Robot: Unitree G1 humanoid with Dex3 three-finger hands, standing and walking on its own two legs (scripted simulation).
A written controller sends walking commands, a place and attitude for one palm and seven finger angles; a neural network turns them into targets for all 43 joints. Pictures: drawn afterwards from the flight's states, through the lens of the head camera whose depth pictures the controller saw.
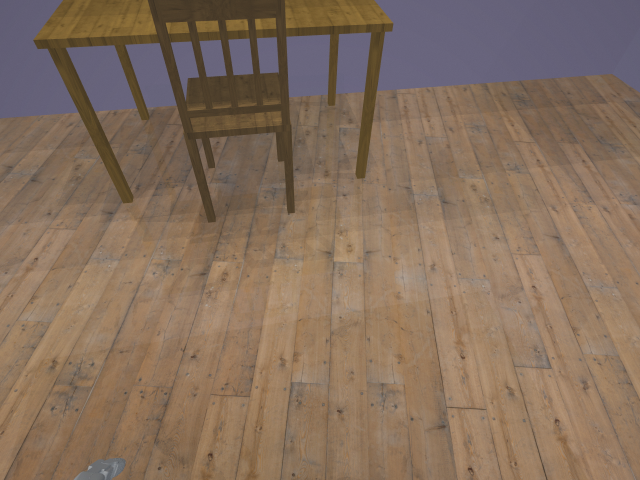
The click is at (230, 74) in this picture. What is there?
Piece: chair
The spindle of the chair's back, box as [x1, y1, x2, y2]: [218, 20, 237, 106]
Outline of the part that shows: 218,20 232,106 237,106 225,21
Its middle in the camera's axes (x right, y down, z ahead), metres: -0.30 -0.55 +1.24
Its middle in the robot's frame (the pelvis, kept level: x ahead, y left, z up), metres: +1.28 +0.36 -0.09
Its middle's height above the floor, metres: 0.68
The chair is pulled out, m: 0.00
